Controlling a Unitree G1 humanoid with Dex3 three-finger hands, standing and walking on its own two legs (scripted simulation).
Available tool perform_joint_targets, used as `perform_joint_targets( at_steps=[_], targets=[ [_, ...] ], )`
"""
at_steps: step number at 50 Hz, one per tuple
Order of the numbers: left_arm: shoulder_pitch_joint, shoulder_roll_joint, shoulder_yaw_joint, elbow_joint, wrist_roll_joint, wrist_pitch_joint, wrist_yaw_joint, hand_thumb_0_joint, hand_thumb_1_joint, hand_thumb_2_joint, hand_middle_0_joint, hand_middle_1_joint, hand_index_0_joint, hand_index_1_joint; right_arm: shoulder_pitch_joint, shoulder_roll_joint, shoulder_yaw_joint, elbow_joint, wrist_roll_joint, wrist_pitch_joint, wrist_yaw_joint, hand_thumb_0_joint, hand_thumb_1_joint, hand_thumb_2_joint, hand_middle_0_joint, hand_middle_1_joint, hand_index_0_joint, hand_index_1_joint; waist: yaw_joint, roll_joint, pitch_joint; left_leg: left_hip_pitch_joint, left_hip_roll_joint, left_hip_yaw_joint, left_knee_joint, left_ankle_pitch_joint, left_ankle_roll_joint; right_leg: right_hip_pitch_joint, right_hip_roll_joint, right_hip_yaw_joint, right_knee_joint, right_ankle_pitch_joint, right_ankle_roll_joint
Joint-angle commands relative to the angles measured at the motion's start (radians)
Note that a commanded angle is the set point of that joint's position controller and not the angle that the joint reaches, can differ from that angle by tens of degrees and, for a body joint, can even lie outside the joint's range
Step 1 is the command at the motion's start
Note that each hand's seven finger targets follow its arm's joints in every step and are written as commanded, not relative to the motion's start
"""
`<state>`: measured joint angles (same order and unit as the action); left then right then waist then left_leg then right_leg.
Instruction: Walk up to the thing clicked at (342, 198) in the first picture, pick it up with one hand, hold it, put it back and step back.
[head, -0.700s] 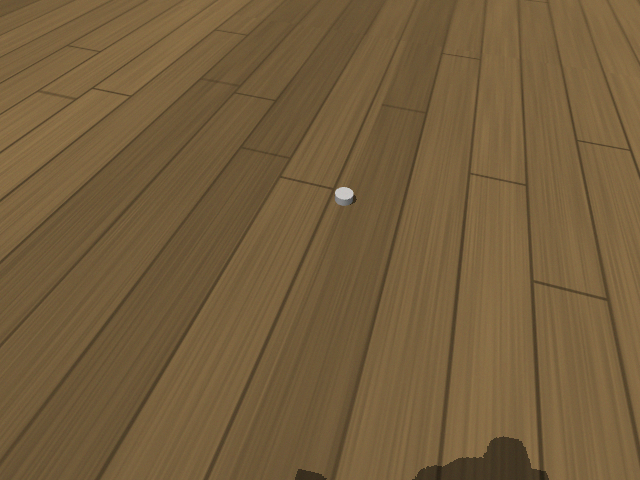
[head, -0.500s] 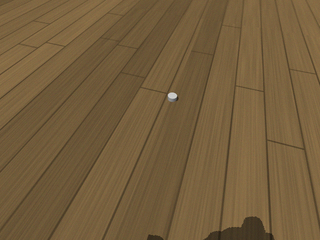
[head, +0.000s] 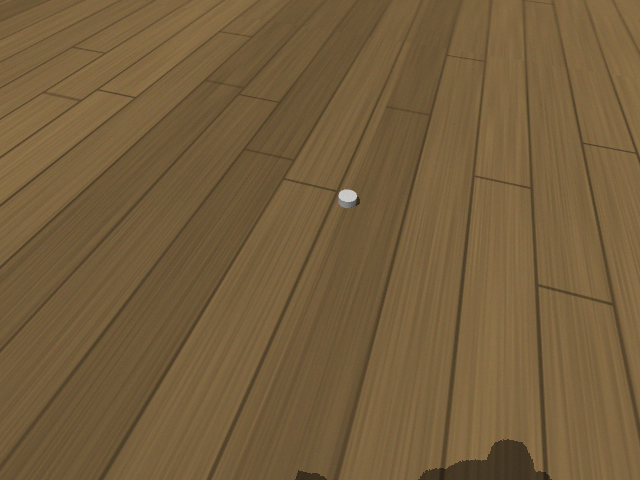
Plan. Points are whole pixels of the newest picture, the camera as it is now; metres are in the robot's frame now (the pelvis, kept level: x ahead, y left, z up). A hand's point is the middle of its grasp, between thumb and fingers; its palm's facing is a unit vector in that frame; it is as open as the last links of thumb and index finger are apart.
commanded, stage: stand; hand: left
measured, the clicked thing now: (347, 198) +1.39 -0.08 -0.76
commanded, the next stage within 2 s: walk up in 0.42 s
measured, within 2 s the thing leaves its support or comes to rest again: neither
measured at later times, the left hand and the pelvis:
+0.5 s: hand out of the picture +0.06 +0.25 -0.16, palm faces -0.05 -0.94 -0.33, open 7.4 cm; pelvis +0.00 +0.00 +0.00, yaw -2 degrees
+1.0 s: hand (214, 445) +0.20 +0.16 -0.14, palm faces -0.13 -0.92 -0.38, open 7.4 cm; pelvis +0.14 -0.11 -0.01, yaw -9 degrees
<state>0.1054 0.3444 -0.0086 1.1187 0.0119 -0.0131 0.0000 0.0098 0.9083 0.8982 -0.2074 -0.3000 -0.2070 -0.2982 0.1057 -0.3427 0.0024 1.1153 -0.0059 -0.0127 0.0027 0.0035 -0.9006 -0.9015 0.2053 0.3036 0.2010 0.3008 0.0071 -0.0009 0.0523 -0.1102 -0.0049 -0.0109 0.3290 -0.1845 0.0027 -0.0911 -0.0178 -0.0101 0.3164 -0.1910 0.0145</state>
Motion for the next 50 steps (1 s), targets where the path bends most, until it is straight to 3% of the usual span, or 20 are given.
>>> perform_joint_targets(
  at_steps=[1, 20, 21, 22, 23, 24, 25, 27, 32, 33, 34, 35, 36, 37, 38, 39, 40, 42, 45, 50],
  targets=[
    [-0.031, 0.210, 0.045, -0.056, 0.000, -0.021, 0.012, 0.000, 0.900, 0.900, -0.200, -0.300, -0.200, -0.300, -0.038, -0.214, -0.039, -0.060, 0.001, -0.024, -0.014, 0.000, -0.900, -0.900, 0.200, 0.300, 0.200, 0.300, -0.007, -0.001, -0.093, 0.019, 0.130, -0.097, -0.034, 0.210, 0.026, 0.019, -0.119, 0.084, -0.035, 0.179, -0.036],
    [-0.010, 0.206, 0.047, -0.050, -0.001, -0.017, 0.008, 0.000, 0.900, 0.900, -0.200, -0.300, -0.200, -0.300, -0.031, -0.220, -0.040, -0.056, 0.000, -0.020, -0.012, 0.000, -0.900, -0.900, 0.200, 0.300, 0.200, 0.300, -0.003, 0.002, -0.058, -0.005, 0.127, -0.104, -0.053, 0.114, 0.030, -0.005, -0.116, 0.092, -0.057, 0.095, -0.040],
    [0.041, 0.306, 0.112, -0.131, 0.021, -0.024, -0.025, 0.000, 0.900, 0.900, -0.200, -0.300, -0.200, -0.300, 0.057, -0.326, -0.110, -0.117, -0.024, -0.046, 0.005, 0.000, -0.900, -0.900, 0.200, 0.300, 0.200, 0.300, -0.030, -0.019, -0.163, 0.088, 0.110, -0.109, 0.022, -0.392, 0.091, -0.087, -0.051, 0.112, 0.048, -0.361, -0.075],
    [-0.016, 0.283, 0.109, -0.137, 0.025, -0.019, -0.037, 0.000, 0.900, 0.900, -0.200, -0.300, -0.200, -0.300, 0.094, -0.340, -0.126, -0.092, -0.032, -0.052, 0.011, 0.000, -0.900, -0.900, 0.200, 0.300, 0.200, 0.300, -0.065, 0.038, -0.076, 0.140, 0.151, -0.173, -0.024, -0.545, 0.119, -0.318, -0.035, 0.082, 0.141, -0.439, -0.071],
    [-0.090, 0.246, 0.108, -0.173, 0.028, -0.016, -0.047, 0.000, 0.900, 0.900, -0.200, -0.300, -0.200, -0.300, 0.151, -0.360, -0.145, -0.091, -0.032, -0.054, 0.011, 0.000, -0.900, -0.900, 0.200, 0.300, 0.200, 0.300, -0.112, 0.127, 0.008, 0.165, 0.264, -0.309, -0.128, -0.624, 0.175, -0.488, 0.002, 0.015, 0.325, -0.345, -0.052],
    [-0.112, 0.242, 0.108, -0.203, 0.033, -0.016, -0.051, 0.000, 0.900, 0.900, -0.200, -0.300, -0.200, -0.300, 0.162, -0.381, -0.159, -0.112, -0.035, -0.061, 0.013, 0.000, -0.900, -0.900, 0.200, 0.300, 0.200, 0.300, -0.122, 0.159, 0.071, 0.161, 0.402, -0.431, -0.194, -0.579, 0.246, -0.617, -0.028, 0.042, 0.494, -0.306, -0.042],
    [-0.100, 0.250, 0.110, -0.213, 0.031, -0.023, -0.053, 0.000, 0.900, 0.900, -0.200, -0.300, -0.200, -0.300, 0.151, -0.371, -0.157, -0.131, -0.034, -0.072, 0.014, 0.000, -0.900, -0.900, 0.200, 0.300, 0.200, 0.300, -0.101, 0.088, 0.082, 0.124, 0.427, -0.454, -0.202, -0.529, 0.261, -0.632, -0.068, 0.114, 0.551, -0.273, -0.045],
    [-0.012, 0.270, 0.118, -0.213, 0.021, -0.030, -0.071, 0.000, 0.900, 0.900, -0.200, -0.300, -0.200, -0.300, 0.103, -0.345, -0.150, -0.173, -0.033, -0.080, 0.015, 0.000, -0.900, -0.900, 0.200, 0.300, 0.200, 0.300, -0.045, 0.073, 0.007, 0.125, 0.378, -0.356, -0.202, -0.503, 0.238, -0.573, -0.102, 0.123, 0.562, -0.235, -0.038],
    [0.044, 0.257, 0.130, -0.224, 0.022, -0.025, -0.108, 0.000, 0.900, 0.900, -0.200, -0.300, -0.200, -0.300, 0.021, -0.350, -0.156, -0.240, -0.044, -0.076, 0.037, 0.000, -0.900, -0.900, 0.200, 0.300, 0.200, 0.300, -0.010, 0.194, 0.046, -0.114, 0.271, -0.084, -0.175, -0.403, 0.171, -0.297, -0.077, 0.000, 0.369, -0.140, -0.015],
    [0.097, 0.258, 0.135, -0.213, 0.019, -0.026, -0.106, 0.000, 0.900, 0.900, -0.200, -0.300, -0.200, -0.300, -0.012, -0.355, -0.156, -0.249, -0.043, -0.073, 0.038, 0.000, -0.900, -0.900, 0.200, 0.300, 0.200, 0.300, 0.025, 0.197, 0.041, -0.175, 0.269, -0.062, -0.146, -0.412, 0.158, -0.205, -0.078, -0.006, 0.347, -0.096, -0.020],
    [0.129, 0.264, 0.137, -0.203, 0.020, -0.030, -0.104, 0.000, 0.900, 0.900, -0.200, -0.300, -0.200, -0.300, -0.029, -0.345, -0.154, -0.256, -0.045, -0.068, 0.040, 0.000, -0.900, -0.900, 0.200, 0.300, 0.200, 0.300, 0.040, 0.158, 0.033, -0.207, 0.237, -0.019, -0.083, -0.406, 0.149, -0.133, -0.058, -0.043, 0.292, -0.060, -0.017],
    [0.200, 0.265, 0.144, -0.180, 0.021, -0.034, -0.097, 0.000, 0.900, 0.900, -0.200, -0.300, -0.200, -0.300, -0.045, -0.339, -0.151, -0.262, -0.042, -0.060, 0.040, 0.000, -0.900, -0.900, 0.200, 0.300, 0.200, 0.300, 0.079, 0.112, 0.007, -0.270, 0.215, 0.018, 0.015, -0.455, 0.138, -0.013, -0.040, -0.071, 0.247, 0.004, -0.018],
    [0.302, 0.296, 0.160, -0.147, 0.024, -0.041, -0.085, 0.000, 0.900, 0.900, -0.200, -0.300, -0.200, -0.300, -0.026, -0.298, -0.139, -0.264, -0.048, -0.054, 0.039, 0.000, -0.900, -0.900, 0.200, 0.300, 0.200, 0.300, 0.115, -0.032, -0.043, -0.340, 0.163, 0.064, 0.224, -0.453, 0.117, 0.136, -0.005, -0.076, 0.244, -0.039, -0.016],
    [0.425, 0.356, 0.185, -0.126, 0.029, -0.051, -0.063, 0.000, 0.900, 0.900, -0.200, -0.300, -0.200, -0.300, 0.031, -0.229, -0.114, -0.260, -0.047, -0.048, 0.041, 0.000, -0.900, -0.900, 0.200, 0.300, 0.200, 0.300, 0.167, -0.266, -0.086, -0.466, 0.072, 0.139, 0.559, -0.448, 0.089, 0.267, -0.042, 0.050, 0.145, -0.255, -0.034],
    [0.452, 0.450, 0.200, -0.169, 0.033, -0.061, -0.049, 0.000, 0.900, 0.900, -0.200, -0.300, -0.200, -0.300, 0.029, -0.185, -0.089, -0.300, -0.027, -0.047, 0.046, 0.000, -0.900, -0.900, 0.200, 0.300, 0.200, 0.300, 0.172, -0.426, -0.059, -0.654, -0.038, 0.086, 0.821, -0.443, 0.043, 0.213, -0.285, 0.586, -0.135, -0.670, -0.130],
    [0.324, 0.471, 0.183, -0.219, 0.021, -0.064, -0.051, 0.000, 0.900, 0.900, -0.200, -0.300, -0.200, -0.300, 0.016, -0.281, -0.115, -0.294, -0.026, -0.040, 0.040, 0.000, -0.900, -0.900, 0.200, 0.300, 0.200, 0.300, 0.109, -0.249, 0.007, -0.584, 0.035, -0.047, 0.862, -0.353, 0.025, 0.014, -0.403, 0.813, -0.244, -0.807, -0.239],
    [0.215, 0.449, 0.178, -0.252, 0.004, -0.064, -0.050, 0.000, 0.900, 0.900, -0.200, -0.300, -0.200, -0.300, 0.038, -0.330, -0.129, -0.268, -0.020, -0.041, 0.041, 0.000, -0.900, -0.900, 0.200, 0.300, 0.200, 0.300, 0.052, -0.133, 0.068, -0.569, 0.095, -0.070, 0.864, -0.274, 0.021, -0.065, -0.388, 0.740, -0.234, -0.782, -0.257],
    [0.145, 0.394, 0.160, -0.273, 0.000, -0.071, -0.041, 0.000, 0.900, 0.900, -0.200, -0.300, -0.200, -0.300, 0.117, -0.319, -0.126, -0.225, -0.012, -0.041, 0.046, 0.000, -0.900, -0.900, 0.200, 0.300, 0.200, 0.300, 0.003, -0.109, 0.058, -0.492, 0.134, -0.061, 0.792, -0.170, 0.023, -0.107, -0.290, 0.511, -0.179, -0.579, -0.214],
    [0.179, 0.347, 0.145, -0.271, -0.003, -0.083, -0.043, 0.000, 0.900, 0.900, -0.200, -0.300, -0.200, -0.300, 0.181, -0.289, -0.128, -0.215, -0.018, -0.033, 0.068, 0.000, -0.900, -0.900, 0.200, 0.300, 0.200, 0.300, -0.001, -0.145, 0.040, -0.402, 0.131, -0.025, 0.660, -0.105, 0.014, -0.153, -0.218, 0.316, -0.157, -0.397, -0.205],
    [0.214, 0.361, 0.153, -0.303, -0.002, -0.093, -0.043, 0.000, 0.900, 0.900, -0.200, -0.300, -0.200, -0.300, 0.060, -0.274, -0.128, -0.294, -0.033, -0.039, 0.084, 0.000, -0.900, -0.900, 0.200, 0.300, 0.200, 0.300, 0.034, -0.089, 0.056, -0.423, 0.135, 0.001, 0.418, -0.064, -0.014, -0.108, -0.218, 0.249, -0.139, -0.326, -0.220]
  ],
)
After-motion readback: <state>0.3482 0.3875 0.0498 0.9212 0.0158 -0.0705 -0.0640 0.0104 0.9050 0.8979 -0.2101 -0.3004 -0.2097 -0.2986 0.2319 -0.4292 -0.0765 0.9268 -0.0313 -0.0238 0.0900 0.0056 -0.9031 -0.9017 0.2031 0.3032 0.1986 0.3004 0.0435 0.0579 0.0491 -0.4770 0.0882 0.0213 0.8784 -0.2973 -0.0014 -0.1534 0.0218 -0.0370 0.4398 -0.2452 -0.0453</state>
